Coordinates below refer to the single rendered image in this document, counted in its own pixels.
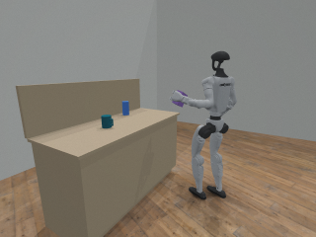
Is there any right robot forearm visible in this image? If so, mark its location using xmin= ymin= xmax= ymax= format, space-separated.
xmin=219 ymin=105 xmax=235 ymax=117

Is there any robot torso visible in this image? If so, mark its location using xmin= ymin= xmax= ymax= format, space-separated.
xmin=205 ymin=74 xmax=231 ymax=133

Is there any robot right upper arm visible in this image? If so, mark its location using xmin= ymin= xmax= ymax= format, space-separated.
xmin=227 ymin=76 xmax=237 ymax=106

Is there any sponge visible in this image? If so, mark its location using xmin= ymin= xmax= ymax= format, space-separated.
xmin=172 ymin=90 xmax=188 ymax=107

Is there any robot left hand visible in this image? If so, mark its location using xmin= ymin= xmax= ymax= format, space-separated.
xmin=169 ymin=90 xmax=183 ymax=102

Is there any left robot forearm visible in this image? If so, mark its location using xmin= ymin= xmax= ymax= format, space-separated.
xmin=181 ymin=96 xmax=210 ymax=109

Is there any robot left upper arm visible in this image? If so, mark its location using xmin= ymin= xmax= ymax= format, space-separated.
xmin=201 ymin=76 xmax=214 ymax=110

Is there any left robot thigh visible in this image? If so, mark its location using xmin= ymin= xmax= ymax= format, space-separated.
xmin=192 ymin=124 xmax=213 ymax=166

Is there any table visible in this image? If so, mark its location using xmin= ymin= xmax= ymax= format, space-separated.
xmin=15 ymin=78 xmax=180 ymax=237

